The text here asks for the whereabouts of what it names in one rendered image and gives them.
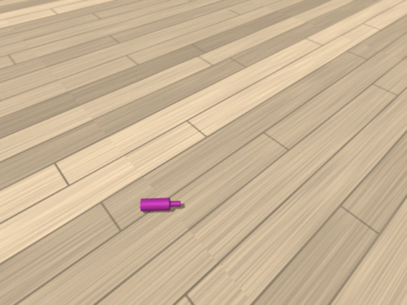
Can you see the bottle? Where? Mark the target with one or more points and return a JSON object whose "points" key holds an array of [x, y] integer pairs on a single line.
{"points": [[158, 204]]}

